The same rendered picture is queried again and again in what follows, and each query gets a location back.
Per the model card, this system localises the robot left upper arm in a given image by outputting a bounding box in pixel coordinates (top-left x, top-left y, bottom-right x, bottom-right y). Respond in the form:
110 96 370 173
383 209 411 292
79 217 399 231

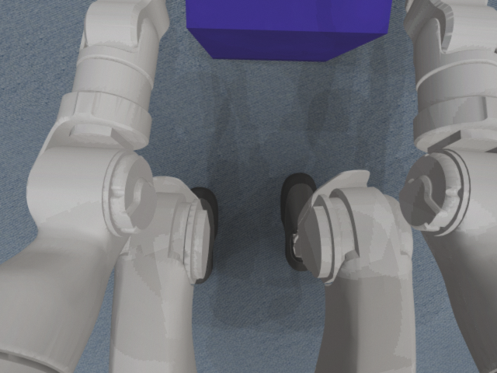
0 145 158 373

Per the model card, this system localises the carton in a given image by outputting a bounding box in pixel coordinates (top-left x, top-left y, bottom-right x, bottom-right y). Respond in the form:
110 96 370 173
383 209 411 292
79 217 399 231
186 0 392 62

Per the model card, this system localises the robot right upper arm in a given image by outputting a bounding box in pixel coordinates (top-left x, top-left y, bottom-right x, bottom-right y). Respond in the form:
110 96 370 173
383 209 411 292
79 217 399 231
399 148 497 373

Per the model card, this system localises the left robot thigh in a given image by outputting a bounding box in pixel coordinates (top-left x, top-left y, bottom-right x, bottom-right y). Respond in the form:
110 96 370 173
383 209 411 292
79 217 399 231
109 192 210 373

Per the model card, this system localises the robot left forearm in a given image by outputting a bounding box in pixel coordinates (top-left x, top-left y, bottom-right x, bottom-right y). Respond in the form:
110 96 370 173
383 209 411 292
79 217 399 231
26 0 170 209

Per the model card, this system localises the robot right forearm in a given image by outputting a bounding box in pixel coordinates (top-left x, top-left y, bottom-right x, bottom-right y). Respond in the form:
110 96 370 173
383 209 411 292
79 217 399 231
403 0 497 154

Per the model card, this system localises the robot right shin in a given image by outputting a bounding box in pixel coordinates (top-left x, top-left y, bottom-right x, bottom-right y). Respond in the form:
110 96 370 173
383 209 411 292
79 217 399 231
293 170 413 271

